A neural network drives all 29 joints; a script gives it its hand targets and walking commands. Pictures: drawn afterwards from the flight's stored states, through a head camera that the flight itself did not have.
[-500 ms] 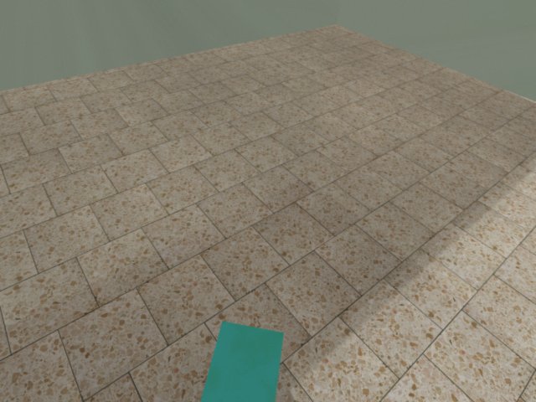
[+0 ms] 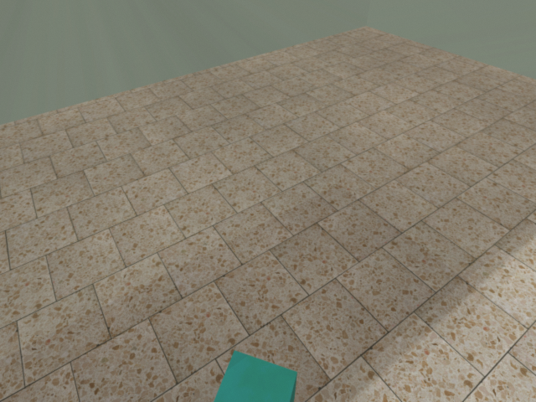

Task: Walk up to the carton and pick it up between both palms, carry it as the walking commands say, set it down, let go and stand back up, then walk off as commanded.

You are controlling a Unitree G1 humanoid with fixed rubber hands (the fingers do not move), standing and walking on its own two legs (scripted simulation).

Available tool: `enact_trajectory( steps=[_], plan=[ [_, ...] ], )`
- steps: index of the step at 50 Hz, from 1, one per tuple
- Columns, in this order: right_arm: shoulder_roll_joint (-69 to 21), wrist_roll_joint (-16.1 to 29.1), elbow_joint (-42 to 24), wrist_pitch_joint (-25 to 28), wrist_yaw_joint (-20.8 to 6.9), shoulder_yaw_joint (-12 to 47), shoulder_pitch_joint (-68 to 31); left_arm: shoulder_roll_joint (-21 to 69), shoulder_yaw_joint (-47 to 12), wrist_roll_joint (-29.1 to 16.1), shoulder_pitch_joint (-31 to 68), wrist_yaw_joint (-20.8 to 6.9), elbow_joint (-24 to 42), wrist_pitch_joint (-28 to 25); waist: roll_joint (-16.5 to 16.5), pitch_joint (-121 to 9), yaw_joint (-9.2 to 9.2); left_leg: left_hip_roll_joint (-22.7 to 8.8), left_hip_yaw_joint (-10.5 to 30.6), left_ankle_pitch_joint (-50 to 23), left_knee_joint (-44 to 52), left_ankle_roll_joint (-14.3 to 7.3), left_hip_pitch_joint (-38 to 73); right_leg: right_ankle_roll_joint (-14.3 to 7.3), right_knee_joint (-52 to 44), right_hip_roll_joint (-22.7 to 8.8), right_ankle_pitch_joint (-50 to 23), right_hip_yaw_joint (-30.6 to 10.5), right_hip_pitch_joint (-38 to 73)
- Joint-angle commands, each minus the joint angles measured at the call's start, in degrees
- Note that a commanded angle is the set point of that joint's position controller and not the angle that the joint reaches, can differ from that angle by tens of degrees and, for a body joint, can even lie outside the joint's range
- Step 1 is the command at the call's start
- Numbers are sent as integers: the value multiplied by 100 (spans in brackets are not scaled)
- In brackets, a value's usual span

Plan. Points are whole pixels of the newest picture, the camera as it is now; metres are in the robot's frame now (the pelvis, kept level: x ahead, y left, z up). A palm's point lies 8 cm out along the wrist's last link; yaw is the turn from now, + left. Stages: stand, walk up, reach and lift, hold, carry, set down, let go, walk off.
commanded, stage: walk off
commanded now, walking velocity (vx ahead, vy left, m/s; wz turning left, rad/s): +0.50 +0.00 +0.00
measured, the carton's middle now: out of the picture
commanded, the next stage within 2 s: none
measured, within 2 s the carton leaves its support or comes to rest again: neither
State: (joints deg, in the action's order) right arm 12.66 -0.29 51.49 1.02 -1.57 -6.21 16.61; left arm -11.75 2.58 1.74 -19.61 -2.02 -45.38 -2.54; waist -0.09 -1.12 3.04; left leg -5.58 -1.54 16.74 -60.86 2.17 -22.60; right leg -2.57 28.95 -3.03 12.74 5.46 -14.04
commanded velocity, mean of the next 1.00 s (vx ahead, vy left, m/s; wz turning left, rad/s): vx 0.50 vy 0.00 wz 0.00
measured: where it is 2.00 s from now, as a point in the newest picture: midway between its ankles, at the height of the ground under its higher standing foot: (251, 383)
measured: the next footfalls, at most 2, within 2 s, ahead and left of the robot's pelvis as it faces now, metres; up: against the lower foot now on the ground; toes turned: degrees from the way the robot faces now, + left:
left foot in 0.18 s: +0.06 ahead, +0.20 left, +0.00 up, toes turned +8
right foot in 0.54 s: +0.23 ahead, -0.08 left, +0.00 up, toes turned -5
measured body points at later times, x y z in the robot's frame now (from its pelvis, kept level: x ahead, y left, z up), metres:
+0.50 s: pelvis +0.10 +0.02 -0.01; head +0.10 +0.02 +0.44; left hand +0.18 +0.27 -0.14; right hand +0.14 -0.23 -0.15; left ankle +0.03 +0.19 -0.74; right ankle +0.17 -0.08 -0.72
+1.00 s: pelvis +0.19 +0.03 +0.01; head +0.21 +0.03 +0.46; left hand +0.19 +0.28 -0.13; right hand +0.34 -0.20 -0.13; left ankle +0.14 +0.21 -0.71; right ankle +0.19 -0.08 -0.74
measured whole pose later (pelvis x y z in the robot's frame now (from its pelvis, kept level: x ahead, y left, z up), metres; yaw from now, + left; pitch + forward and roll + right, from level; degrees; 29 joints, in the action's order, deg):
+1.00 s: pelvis +0.19 +0.03 +0.01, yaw +5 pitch +2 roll +2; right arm 10.9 -0.3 54.0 0.3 -1.7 -6.2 8.6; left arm -11.4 2.6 1.7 -21.2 -1.2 -47.8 -2.5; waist 2.0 -0.3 4.6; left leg -5.6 -2.0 21.2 -38.4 3.5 -16.8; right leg -0.9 22.3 -4.9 12.6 8.6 -11.2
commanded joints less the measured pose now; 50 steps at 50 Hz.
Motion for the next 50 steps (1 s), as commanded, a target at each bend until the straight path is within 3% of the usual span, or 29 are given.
enact_trajectory(
  steps=[1,6,8,9,10,11,12,13,15,18,21,22,23,24,25,26,27,28,29,31,32,34,35,37,38,41,46,49,50],
  plan=[
    [176,-168,-780,16,-71,101,-1008,-816,166,-39,-788,223,-203,-128,913,589,201,-247,-88,-145,1216,135,-1212,-412,-2019,-1280,845,-1663,945],
    [49,-98,-693,137,-63,163,-1243,-918,235,92,-809,235,-379,-89,635,-143,260,246,-276,1041,2962,22,-423,-603,-1302,-1178,-249,-1261,1658],
    [112,-107,-523,197,-9,173,-1087,-802,170,4,-641,246,-333,-58,371,-403,60,287,-447,-144,4561,25,762,-385,-747,-931,-705,-852,1314],
    [161,-109,-262,234,32,95,-437,-1017,228,11,-428,243,-281,-71,190,-726,-208,244,-373,-741,4546,19,1950,-252,-228,-679,-1158,-479,685],
    [561,-130,-24,273,92,-35,327,-871,145,13,-217,273,-150,-81,-250,-1046,-624,-303,166,-396,4357,-232,3349,-68,594,-512,-378,-279,-410],
    [1290,-270,12,283,136,-198,833,-322,16,-45,172,224,183,-129,-1759,-985,-907,-1792,1825,-73,4562,-734,4128,230,1919,-4,1277,293,-2351],
    [1498,-257,-7,265,170,-244,844,-348,15,70,608,154,294,-31,-1774,-347,-923,-2109,2000,-285,4801,-998,3756,232,2697,-122,1740,-150,-3222],
    [1222,-187,-6,243,169,-181,861,-576,98,92,837,103,424,-33,-1271,-224,-990,-1822,1533,17,4793,-987,3344,270,2898,-343,1402,-302,-3027],
    [911,-275,38,250,133,-118,690,-541,125,82,959,94,530,-90,-1034,106,-783,-1556,1280,-1029,4611,-813,3212,246,3103,-346,1361,-207,-3281],
    [816,-278,-84,285,186,-20,425,-436,141,95,893,-59,441,26,-1165,377,-718,-1250,916,-392,4744,-897,2277,408,2899,-167,1143,81,-2854],
    [800,-194,-233,342,95,-36,-128,-149,3,32,1219,-153,708,77,-1307,677,-611,-1116,506,244,4914,-800,1540,447,1438,-328,1170,11,-1913],
    [887,-201,-273,350,84,-53,-351,-209,42,-42,983,-157,634,50,-1291,557,-296,-1016,343,89,4746,-726,1052,373,978,-245,891,72,-1243],
    [1090,-196,-198,302,99,-122,-327,-268,46,-21,594,-113,441,-9,-859,352,-199,-984,182,-93,4277,-644,979,350,330,-5,476,293,-526],
    [1188,-186,-194,332,96,-152,-304,-348,126,-9,-232,-52,73,-70,-353,-216,154,-895,260,-499,3427,-561,831,273,224,260,-37,356,513],
    [823,-76,-126,388,88,-76,-85,-641,219,108,-781,-4,-224,-117,123,-804,302,-602,-23,-1188,2088,-477,535,238,24,-8,-50,66,1618],
    [158,-3,-250,403,60,97,108,-1332,398,147,-1612,51,-332,-214,1655,-1106,537,31,-466,497,295,-109,-499,-13,-582,-1721,268,-2061,2175],
    [2,-114,-375,349,71,94,-94,-1870,452,-11,-1870,109,-535,-154,2603,-680,577,536,-31,1949,-511,-37,-1673,-350,-1555,-2175,344,-3743,2238],
    [186,-178,-453,296,68,28,-407,-1466,386,-54,-1451,108,-532,-75,1577,-148,374,153,357,1420,-1033,-179,-2161,-254,-1788,-2097,1568,-3737,1834],
    [375,-186,-485,226,46,-24,-635,-1351,337,-47,-841,142,-307,-83,908,205,235,-192,318,782,-837,-251,-1888,-177,-1726,-2010,1982,-2892,1054],
    [214,-112,-417,211,-24,32,-632,-1069,232,-26,-616,125,-289,-146,564,487,64,-212,134,45,-672,-163,-1389,-161,-1701,-1422,912,-2146,516],
    [155,-133,-208,168,9,22,-328,-1007,242,-37,-433,123,-287,-179,573,441,-89,-177,128,-90,-510,-47,-1012,252,-1625,-1184,263,-1869,358],
    [194,-120,-181,83,-33,-39,-108,-918,227,-38,-628,133,-428,-234,993,256,-118,-90,41,-223,-342,-23,-693,322,-1668,-1117,111,-1687,417],
    [148,-129,-157,19,-12,-22,-215,-843,176,-28,-763,149,-433,-256,728,246,-56,-56,-5,-231,-217,3,-705,227,-1710,-1054,118,-1556,647],
    [181,-97,-268,8,7,-27,-424,-783,164,-60,-836,155,-494,-241,849,188,38,-99,-48,-191,205,99,-808,5,-1775,-1067,-87,-1454,1123],
    [91,-49,-273,20,-13,27,-639,-652,138,-110,-840,193,-504,-254,1131,268,56,-118,-52,-304,348,72,-936,217,-1780,-1142,17,-1479,966],
    [102,-151,-472,1,-49,40,-1237,-699,208,-7,-678,267,-478,-213,942,721,124,-256,-62,-222,846,72,-1157,-437,-2220,-1359,825,-1671,956],
    [127,-97,-439,84,-29,69,-1618,-919,262,85,-1192,250,-760,-130,591,-65,414,194,-225,787,2747,8,-538,-545,-1277,-1176,-858,-1361,2215],
    [-35,-94,-270,176,1,88,-1342,-1007,228,-15,-933,303,-712,-17,980,-167,166,445,-550,338,3923,7,502,-423,-852,-978,-1530,-953,1696],
    [-52,-124,-111,172,-4,86,-1009,-935,214,-55,-745,330,-670,-7,746,-9,-37,437,-655,-324,4503,35,1095,-314,-583,-811,-1415,-740,1227]
  ],
)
